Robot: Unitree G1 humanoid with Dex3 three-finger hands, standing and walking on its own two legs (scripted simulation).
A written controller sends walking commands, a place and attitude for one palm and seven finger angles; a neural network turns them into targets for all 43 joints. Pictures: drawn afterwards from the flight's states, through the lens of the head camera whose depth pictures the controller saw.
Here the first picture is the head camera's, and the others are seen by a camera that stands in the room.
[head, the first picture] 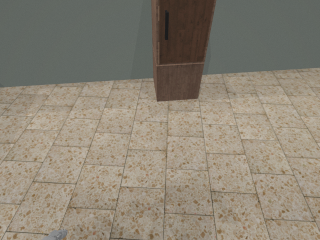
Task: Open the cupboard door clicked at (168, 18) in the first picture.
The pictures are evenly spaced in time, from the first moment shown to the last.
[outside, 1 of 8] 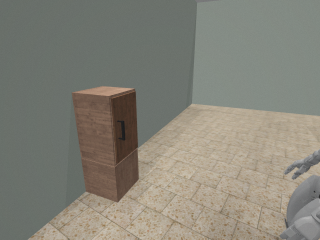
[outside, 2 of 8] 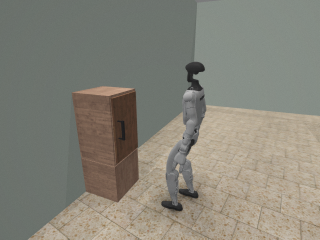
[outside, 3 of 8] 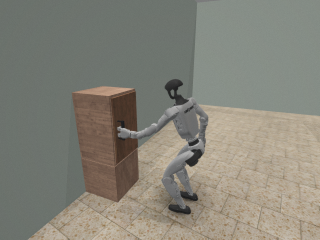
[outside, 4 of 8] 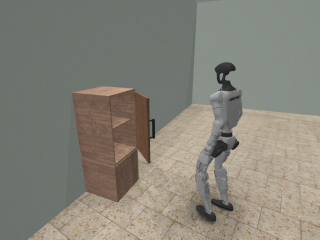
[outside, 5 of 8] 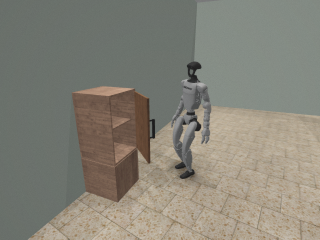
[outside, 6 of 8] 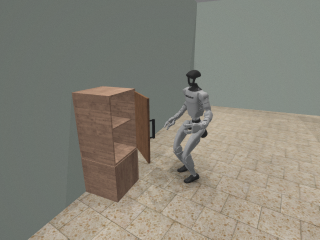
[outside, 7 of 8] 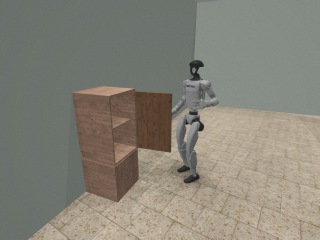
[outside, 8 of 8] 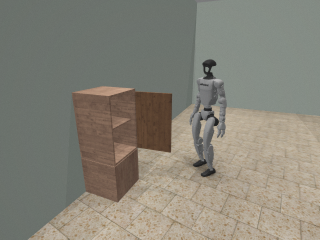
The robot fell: no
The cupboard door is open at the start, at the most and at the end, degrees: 0 97 95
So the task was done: yes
